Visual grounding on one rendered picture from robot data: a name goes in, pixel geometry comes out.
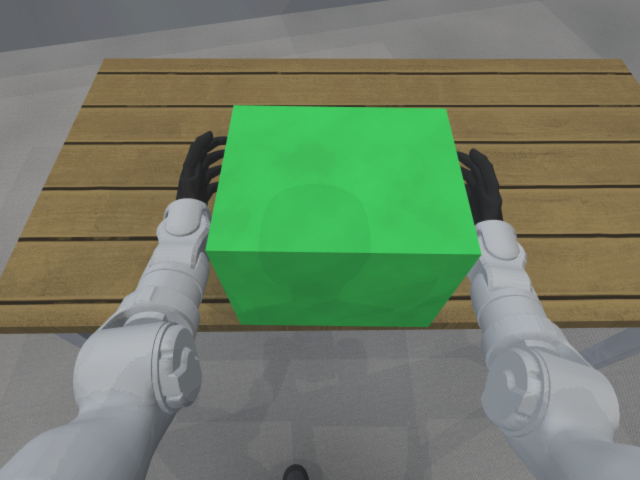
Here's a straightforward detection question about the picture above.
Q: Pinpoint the robot left forearm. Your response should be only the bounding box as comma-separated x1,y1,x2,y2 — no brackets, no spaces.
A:
73,198,212,409

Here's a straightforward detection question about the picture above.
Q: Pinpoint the table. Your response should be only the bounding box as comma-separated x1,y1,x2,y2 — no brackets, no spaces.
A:
0,58,640,370

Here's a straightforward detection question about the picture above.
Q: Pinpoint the left robot hand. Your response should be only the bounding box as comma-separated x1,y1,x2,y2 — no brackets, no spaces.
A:
176,131,227,206

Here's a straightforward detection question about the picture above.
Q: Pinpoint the right robot upper arm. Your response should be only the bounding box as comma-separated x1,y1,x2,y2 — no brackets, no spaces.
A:
481,347,640,480

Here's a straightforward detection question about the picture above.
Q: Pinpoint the carton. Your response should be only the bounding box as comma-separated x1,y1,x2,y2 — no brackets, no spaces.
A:
205,105,482,327

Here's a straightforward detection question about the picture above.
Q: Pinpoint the robot right forearm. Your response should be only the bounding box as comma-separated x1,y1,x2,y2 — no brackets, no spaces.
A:
467,220,620,434

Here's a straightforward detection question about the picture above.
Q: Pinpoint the left robot upper arm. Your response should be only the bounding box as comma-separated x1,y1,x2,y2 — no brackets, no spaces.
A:
0,321,202,480

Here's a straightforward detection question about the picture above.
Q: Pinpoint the right robot hand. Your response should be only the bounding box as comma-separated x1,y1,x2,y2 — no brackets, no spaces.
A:
457,148,503,225

